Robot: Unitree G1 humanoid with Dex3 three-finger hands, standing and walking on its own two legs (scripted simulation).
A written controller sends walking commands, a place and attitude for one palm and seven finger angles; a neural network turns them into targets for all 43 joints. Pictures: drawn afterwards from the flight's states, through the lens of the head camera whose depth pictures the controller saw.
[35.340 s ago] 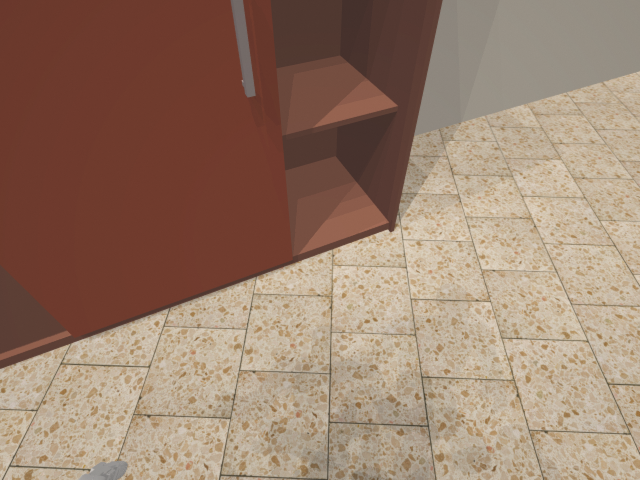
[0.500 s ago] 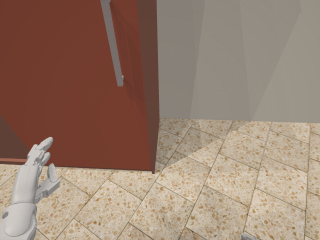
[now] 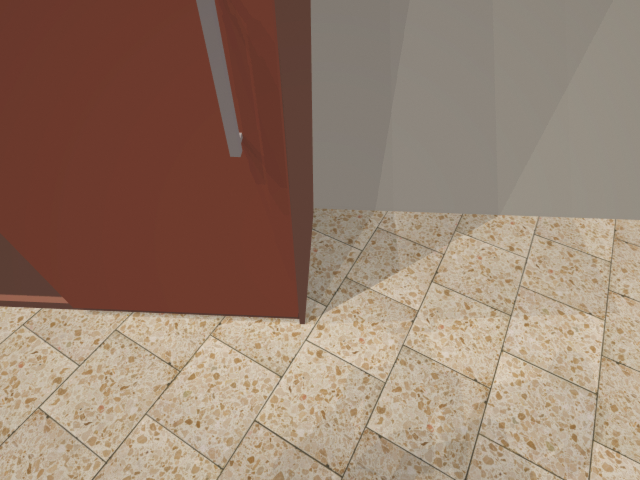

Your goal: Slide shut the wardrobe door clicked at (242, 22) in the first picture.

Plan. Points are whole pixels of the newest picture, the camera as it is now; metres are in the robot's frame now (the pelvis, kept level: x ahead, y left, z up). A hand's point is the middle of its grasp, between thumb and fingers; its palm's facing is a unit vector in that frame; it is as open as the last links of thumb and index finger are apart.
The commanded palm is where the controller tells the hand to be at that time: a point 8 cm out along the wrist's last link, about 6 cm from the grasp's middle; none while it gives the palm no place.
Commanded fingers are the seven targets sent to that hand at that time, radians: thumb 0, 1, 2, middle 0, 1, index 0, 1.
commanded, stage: let the arm hang, fingers relaxed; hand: left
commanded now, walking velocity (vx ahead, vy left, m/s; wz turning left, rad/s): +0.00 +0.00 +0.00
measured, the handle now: (223, 71) +0.68 +0.21 +0.16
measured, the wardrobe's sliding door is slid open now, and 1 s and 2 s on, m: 0.00 0.00 0.00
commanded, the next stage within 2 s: look to check the result in 0.50 s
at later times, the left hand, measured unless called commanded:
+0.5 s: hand out of the picture +0.07 +0.19 -0.17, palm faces -0.03 -0.97 -0.22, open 7.4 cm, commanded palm none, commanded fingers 0.00 0.90 0.90 -0.20 -0.30 -0.20 -0.30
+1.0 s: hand out of the picture +0.08 +0.23 -0.16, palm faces -0.03 -0.95 -0.32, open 7.4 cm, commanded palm none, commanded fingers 0.00 0.90 0.90 -0.20 -0.30 -0.20 -0.30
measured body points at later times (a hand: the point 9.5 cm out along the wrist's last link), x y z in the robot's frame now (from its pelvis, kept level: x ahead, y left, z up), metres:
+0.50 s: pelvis +0.01 +0.01 +0.00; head +0.03 +0.00 +0.45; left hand +0.07 +0.25 -0.15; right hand +0.02 -0.23 -0.16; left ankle +0.03 +0.10 -0.74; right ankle -0.01 -0.12 -0.74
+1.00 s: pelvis +0.02 +0.00 +0.01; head +0.04 -0.01 +0.45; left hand +0.08 +0.28 -0.13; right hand +0.09 -0.29 -0.14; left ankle +0.03 +0.10 -0.74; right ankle -0.01 -0.12 -0.74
